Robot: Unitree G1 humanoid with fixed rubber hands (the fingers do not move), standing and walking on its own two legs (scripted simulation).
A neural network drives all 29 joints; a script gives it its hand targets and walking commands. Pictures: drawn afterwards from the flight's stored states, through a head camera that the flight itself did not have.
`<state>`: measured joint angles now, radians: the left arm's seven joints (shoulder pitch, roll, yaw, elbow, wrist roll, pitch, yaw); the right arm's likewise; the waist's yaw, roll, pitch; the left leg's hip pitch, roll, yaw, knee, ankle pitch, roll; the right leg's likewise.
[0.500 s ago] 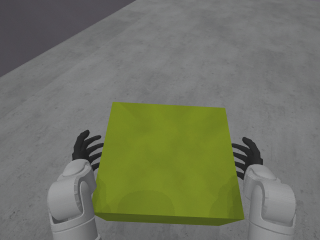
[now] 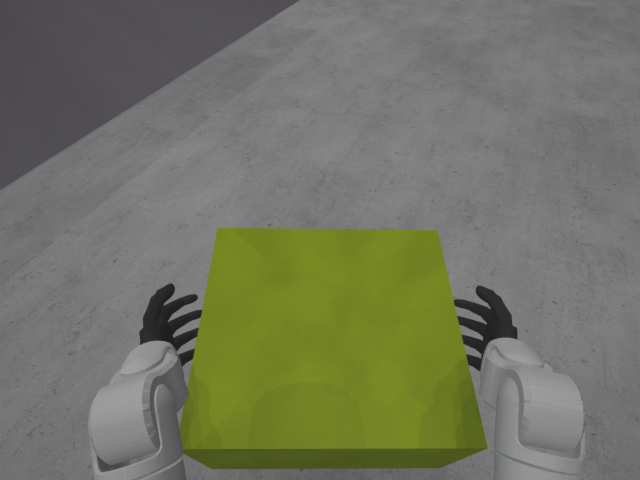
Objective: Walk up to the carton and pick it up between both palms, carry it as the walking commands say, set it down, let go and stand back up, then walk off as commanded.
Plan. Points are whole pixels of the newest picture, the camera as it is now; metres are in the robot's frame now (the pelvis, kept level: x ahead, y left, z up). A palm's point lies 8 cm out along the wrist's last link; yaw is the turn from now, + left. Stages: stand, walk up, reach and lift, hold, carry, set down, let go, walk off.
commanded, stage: carry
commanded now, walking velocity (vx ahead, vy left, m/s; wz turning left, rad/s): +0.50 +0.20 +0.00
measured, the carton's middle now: (327, 346) +0.30 +0.00 +0.01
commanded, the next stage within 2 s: none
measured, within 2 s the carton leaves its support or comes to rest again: neither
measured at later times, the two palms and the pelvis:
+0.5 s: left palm (204, 187) +0.55 +0.19 +0.08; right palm (433, 192) +0.53 -0.18 +0.07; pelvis +0.29 +0.01 -0.02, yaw -1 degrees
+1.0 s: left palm (227, 102) +0.84 +0.19 +0.08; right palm (398, 107) +0.83 -0.17 +0.07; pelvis +0.58 +0.01 -0.01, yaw -1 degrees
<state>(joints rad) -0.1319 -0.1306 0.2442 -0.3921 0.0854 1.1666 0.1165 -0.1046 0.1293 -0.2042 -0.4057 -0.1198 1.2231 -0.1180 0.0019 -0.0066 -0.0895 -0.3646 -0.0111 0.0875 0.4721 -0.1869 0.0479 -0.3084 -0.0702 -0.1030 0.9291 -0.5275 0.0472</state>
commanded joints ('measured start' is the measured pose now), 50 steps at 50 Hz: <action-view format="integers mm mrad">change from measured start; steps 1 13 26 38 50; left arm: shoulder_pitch -469 -402 -397 -399 -373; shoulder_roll -917 -846 -840 -821 -849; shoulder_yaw -893 -839 -858 -816 -872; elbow -168 -121 -162 -118 -283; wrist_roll -416 -418 -394 -386 -433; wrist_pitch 15 45 41 43 7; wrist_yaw -262 -250 -261 -246 -262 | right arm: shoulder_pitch -520 -513 -467 -518 -448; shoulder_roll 923 864 883 878 905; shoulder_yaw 821 829 840 851 876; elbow -203 -161 -182 -149 -289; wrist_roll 451 429 461 456 476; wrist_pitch -58 -25 -31 -14 -64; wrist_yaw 251 220 231 228 218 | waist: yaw -36 37 -42 30 -54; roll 184 -127 123 -131 96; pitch -290 -245 -277 -188 -529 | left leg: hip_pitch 444 -617 568 -630 745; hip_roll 285 66 340 39 201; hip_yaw -230 -21 -374 -45 -246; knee -245 365 -133 610 -37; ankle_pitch -30 -314 211 -319 135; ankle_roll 144 -50 178 -27 117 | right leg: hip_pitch -210 849 -389 787 -114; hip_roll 3 -344 -26 -376 -59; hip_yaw -8 371 43 487 -65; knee -260 -549 75 -550 120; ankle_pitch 46 1098 -89 1161 556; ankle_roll -32 -198 -36 -225 -12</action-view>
